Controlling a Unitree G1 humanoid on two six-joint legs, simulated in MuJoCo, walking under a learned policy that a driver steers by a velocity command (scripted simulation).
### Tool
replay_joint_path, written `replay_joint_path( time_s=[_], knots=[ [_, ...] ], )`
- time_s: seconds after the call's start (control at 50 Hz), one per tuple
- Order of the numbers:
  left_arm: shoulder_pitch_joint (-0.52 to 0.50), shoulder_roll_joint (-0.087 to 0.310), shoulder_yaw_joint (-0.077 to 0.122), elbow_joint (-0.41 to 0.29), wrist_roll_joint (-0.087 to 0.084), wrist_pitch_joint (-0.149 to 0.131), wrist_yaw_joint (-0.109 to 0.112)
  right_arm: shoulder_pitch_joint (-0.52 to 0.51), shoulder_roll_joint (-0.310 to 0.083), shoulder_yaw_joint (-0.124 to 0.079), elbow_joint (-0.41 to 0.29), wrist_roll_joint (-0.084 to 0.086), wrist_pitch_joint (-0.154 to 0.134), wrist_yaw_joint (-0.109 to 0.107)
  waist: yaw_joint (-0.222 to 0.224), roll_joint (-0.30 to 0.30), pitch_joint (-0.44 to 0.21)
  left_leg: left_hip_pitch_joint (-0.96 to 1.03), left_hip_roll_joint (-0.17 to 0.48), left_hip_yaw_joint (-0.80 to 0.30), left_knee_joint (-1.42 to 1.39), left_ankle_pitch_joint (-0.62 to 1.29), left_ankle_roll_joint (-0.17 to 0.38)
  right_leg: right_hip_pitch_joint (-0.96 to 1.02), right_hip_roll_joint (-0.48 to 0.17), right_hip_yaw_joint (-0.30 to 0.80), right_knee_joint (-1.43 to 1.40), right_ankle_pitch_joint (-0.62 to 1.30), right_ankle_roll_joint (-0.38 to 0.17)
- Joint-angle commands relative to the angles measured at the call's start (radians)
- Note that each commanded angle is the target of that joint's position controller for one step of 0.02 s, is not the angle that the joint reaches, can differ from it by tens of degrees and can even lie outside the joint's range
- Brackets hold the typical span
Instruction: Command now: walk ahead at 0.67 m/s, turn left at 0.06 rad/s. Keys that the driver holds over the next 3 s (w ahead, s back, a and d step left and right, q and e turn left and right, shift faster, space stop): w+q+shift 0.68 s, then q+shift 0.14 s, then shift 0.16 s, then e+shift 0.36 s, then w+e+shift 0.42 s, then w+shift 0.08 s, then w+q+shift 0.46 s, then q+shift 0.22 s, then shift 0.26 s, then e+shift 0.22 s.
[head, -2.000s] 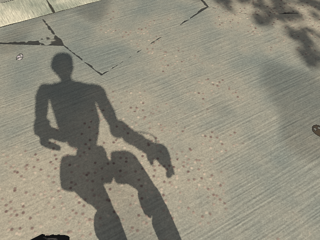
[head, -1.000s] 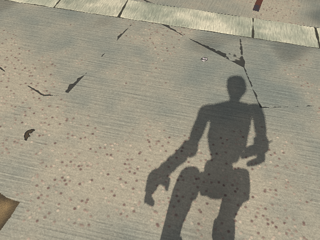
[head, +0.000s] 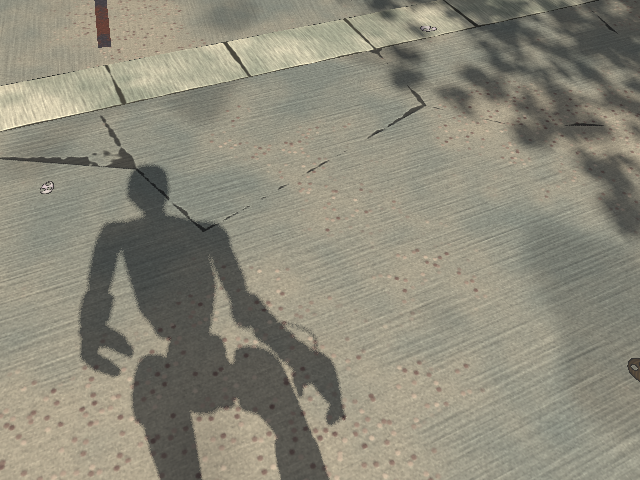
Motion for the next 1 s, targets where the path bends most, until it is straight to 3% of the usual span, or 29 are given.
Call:
replay_joint_path(
  time_s=[0.02, 0.12, 0.16, 0.18, 0.2, 0.22, 0.24, 0.26, 0.28, 0.32, 0.38, 0.44, 0.52, 0.56, 0.6, 0.62, 0.64, 0.66, 0.68, 0.7, 0.72, 0.74, 0.76, 0.78, 0.82, 0.86, 0.9, 0.96, 1.0],
  knots=[
    [-0.213, 0.046, 0.002, -0.125, -0.005, -0.032, -0.001, 0.026, -0.166, -0.048, -0.034, 0.006, -0.026, 0.001, -0.041, 0.169, 0.113, 0.02, 0.216, -0.274, -0.191, -0.292, 0.15, -0.177, -0.028, -0.037, -0.143, 0.026, 0.03],
    [-0.218, 0.049, -0.006, -0.137, -0.024, -0.052, 0.008, -0.009, -0.211, -0.071, -0.043, 0.004, -0.023, 0.003, -0.005, 0.174, 0.127, -0.167, 0.215, -0.294, -0.141, -0.264, 0.163, 0.104, 0.005, -0.049, -0.373, -0.016, 0.021],
    [-0.091, 0.071, 0.004, -0.101, -0.026, -0.066, 0.031, -0.049, -0.204, -0.074, -0.052, 0.008, -0.022, 0.005, 0.073, 0.122, 0.103, -0.298, 0.189, -0.287, -0.053, -0.224, 0.138, 0.366, 0.005, -0.045, -0.46, 0.041, 0.001],
    [0.061, 0.111, 0.021, -0.056, -0.017, -0.078, 0.051, -0.068, -0.174, -0.067, -0.06, 0.007, -0.03, 0.009, 0.146, 0.06, 0.03, -0.415, 0.124, -0.241, 0.118, -0.156, 0.113, 0.606, -0.017, -0.016, -0.46, 0.001, -0.012],
    [0.245, 0.206, 0.048, -0.035, 0.005, -0.087, 0.069, -0.095, -0.1, -0.047, -0.085, 0.011, -0.043, 0.014, 0.247, -0.113, -0.099, -0.528, 0.012, -0.111, 0.469, -0.174, 0.081, 0.806, -0.232, 0.211, -0.546, -0.295, -0.036],
    [0.28, 0.31, 0.072, -0.029, 0.02, -0.078, 0.078, -0.099, -0.031, -0.028, -0.147, 0.043, -0.048, 0.009, 0.222, -0.332, -0.155, -0.736, -0.065, -0.012, 0.764, -0.296, 0.061, 0.84, -0.443, 0.648, -0.737, -0.709, -0.082],
    [0.171, 0.227, 0.057, -0.051, 0.02, -0.077, 0.079, -0.097, -0.083, -0.034, -0.124, 0.023, -0.027, 0.003, 0.155, -0.175, -0.064, -0.772, 0.02, -0.041, 0.933, -0.196, 0.069, 0.702, -0.452, 0.674, -0.732, -0.702, -0.101],
    [0.103, 0.139, 0.033, -0.067, 0.01, -0.08, 0.075, -0.124, -0.105, -0.042, -0.113, 0.004, -0.016, 0.015, 0.124, -0.067, -0.002, -0.764, 0.059, -0.038, 0.954, -0.111, 0.064, 0.615, -0.398, 0.518, -0.704, -0.561, -0.086],
    [0.075, 0.096, 0.021, -0.064, 0.005, -0.083, 0.069, -0.108, -0.101, -0.043, -0.098, -0.001, -0.009, 0.03, 0.095, -0.047, 0.019, -0.727, 0.092, -0.028, 0.942, -0.058, 0.048, 0.556, -0.346, 0.374, -0.719, -0.416, -0.071],
    [0.088, 0.066, 0.012, -0.038, -0.009, -0.093, 0.072, -0.125, -0.086, -0.043, -0.091, -0.02, 0.016, 0.055, 0.077, -0.082, 0.068, -0.733, 0.129, 0.007, 0.968, -0.017, 0.028, 0.499, -0.28, 0.193, -0.761, -0.257, -0.05],
    [0.149, 0.04, 0.01, 0.011, -0.021, -0.113, 0.059, -0.21, -0.061, -0.035, -0.122, -0.017, 0.035, 0.073, 0.076, -0.062, 0.115, -0.808, 0.138, 0.023, 1.02, 0.081, 0.023, 0.494, -0.258, 0.033, -0.784, -0.039, -0.035],
    [0.17, 0.015, 0.005, 0.048, -0.017, -0.128, 0.052, -0.319, -0.054, -0.025, -0.163, -0.011, 0.04, 0.082, 0.068, -0.042, 0.167, -0.815, 0.122, 0.071, 0.941, 0.181, 0.025, 0.46, -0.225, -0.124, -0.814, 0.181, -0.023],
    [0.224, 0.029, 0.004, 0.109, -0.016, -0.128, 0.069, -0.469, -0.041, 0.0, -0.225, -0.016, 0.039, 0.098, 0.069, -0.012, 0.219, -0.73, 0.089, 0.218, 0.668, 0.197, 0.071, 0.499, -0.192, -0.281, -0.821, 0.551, 0.003],
    [0.23, 0.077, 0.01, 0.117, -0.015, -0.123, 0.083, -0.473, -0.041, 0.008, -0.232, -0.01, 0.04, 0.095, 0.041, -0.036, 0.175, -0.542, 0.013, 0.305, 0.543, 0.178, 0.115, 0.521, -0.197, -0.33, -0.736, 1.053, 0.019],
    [0.214, 0.149, 0.028, 0.116, -0.011, -0.101, 0.106, -0.332, -0.089, -0.005, -0.193, -0.007, 0.044, 0.08, -0.056, -0.091, 0.07, -0.364, -0.05, 0.313, 0.508, 0.108, 0.147, 0.593, -0.241, -0.327, -0.523, 1.406, 0.02],
    [0.168, 0.179, 0.039, 0.102, -0.004, -0.084, 0.111, -0.16, -0.132, -0.024, -0.146, -0.006, 0.044, 0.069, -0.146, -0.111, -0.013, -0.193, -0.074, 0.287, 0.511, 0.046, 0.172, 0.569, -0.266, -0.308, -0.318, 1.474, 0.006],
    [0.114, 0.192, 0.044, 0.078, 0.001, -0.071, 0.107, 0.064, -0.188, -0.054, -0.076, -0.008, 0.038, 0.051, -0.237, -0.102, -0.105, 0.053, -0.081, 0.215, 0.449, -0.002, 0.211, 0.464, -0.274, -0.275, -0.036, 1.377, -0.019],
    [0.101, 0.158, 0.042, 0.078, 0.003, -0.065, 0.086, 0.146, -0.224, -0.084, -0.03, 0.0, 0.034, 0.025, -0.239, 0.009, -0.117, 0.268, -0.049, 0.113, 0.34, -0.019, 0.24, 0.255, -0.164, -0.272, 0.327, 0.673, -0.029],
    [0.073, 0.0, 0.0, 0.024, 0.017, -0.083, 0.068, 0.051, -0.296, -0.101, -0.038, 0.01, 0.044, 0.006, -0.118, 0.228, -0.04, 0.337, 0.11, -0.177, 0.395, 0.069, 0.271, -0.109, -0.005, -0.22, 0.688, -0.241, -0.016],
    [0.094, 0.038, 0.001, -0.098, -0.019, -0.108, 0.063, 0.024, -0.37, -0.115, -0.084, -0.018, 0.053, 0.008, -0.067, 0.242, -0.226, 0.547, 0.264, -0.646, 0.161, -0.012, 0.458, -0.361, 0.037, -0.004, 0.813, -0.253, 0.007],
    [0.023, 0.085, 0.0, -0.103, -0.014, -0.131, 0.067, 0.025, -0.314, -0.113, -0.092, -0.014, 0.049, 0.001, -0.079, 0.054, -0.132, 0.459, 0.297, -0.702, 0.027, 0.026, 0.42, -0.414, -0.016, 0.056, 0.729, -0.172, 0.007],
    [0.025, 0.09, -0.003, -0.094, -0.019, -0.138, 0.068, -0.012, -0.267, -0.101, -0.08, -0.011, 0.04, -0.008, -0.014, -0.031, 0.027, 0.269, 0.277, -0.61, 0.004, 0.2, 0.385, -0.377, -0.046, 0.05, 0.626, -0.135, 0.015],
    [0.021, 0.085, -0.005, -0.084, -0.005, -0.127, 0.072, -0.062, -0.238, -0.092, -0.079, -0.009, 0.027, -0.014, 0.044, -0.096, 0.091, 0.117, 0.23, -0.508, 0.017, 0.406, 0.356, -0.299, -0.075, 0.047, 0.551, -0.152, 0.034],
    [0.054, 0.084, -0.005, -0.074, 0.009, -0.103, 0.073, -0.105, -0.224, -0.083, -0.096, -0.002, 0.016, -0.019, 0.084, -0.12, 0.11, 0.002, 0.199, -0.403, 0.028, 0.599, 0.337, -0.218, -0.099, 0.041, 0.492, -0.167, 0.057],
    [0.043, 0.072, -0.007, -0.092, 0.021, -0.059, 0.069, -0.124, -0.202, -0.069, -0.094, 0.016, -0.001, -0.014, 0.117, -0.103, 0.108, -0.183, 0.111, -0.265, 0.025, 0.819, 0.283, -0.068, -0.12, 0.008, 0.295, -0.172, 0.091],
    [-0.006, 0.032, -0.019, -0.117, 0.008, -0.047, 0.063, -0.119, -0.212, -0.074, -0.083, 0.007, -0.01, -0.01, 0.108, -0.047, 0.074, -0.219, 0.023, -0.159, 0.071, 0.987, 0.226, -0.009, -0.079, -0.052, 0.124, -0.041, 0.078],
    [-0.041, -0.004, -0.036, -0.124, -0.011, -0.049, 0.061, -0.094, -0.176, -0.068, -0.067, 0.01, -0.006, -0.008, 0.07, 0.026, 0.025, -0.212, -0.044, -0.079, 0.112, 0.968, 0.137, 0.081, -0.03, -0.091, -0.092, 0.175, 0.041],
    [-0.103, -0.004, -0.04, -0.118, -0.022, -0.056, 0.063, -0.021, -0.139, -0.06, -0.04, 0.015, -0.001, -0.013, -0.009, 0.079, -0.007, -0.124, -0.039, -0.1, 0.148, 0.829, 0.064, 0.161, 0.035, -0.112, -0.283, 0.377, 0.007],
    [-0.035, 0.041, -0.025, -0.086, -0.014, -0.067, 0.07, -0.01, -0.151, -0.063, -0.034, 0.003, -0.004, -0.029, 0.012, 0.1, -0.019, -0.011, 0.01, -0.141, 0.225, 0.826, 0.033, 0.206, 0.054, -0.085, -0.373, 0.398, -0.02]
  ],
)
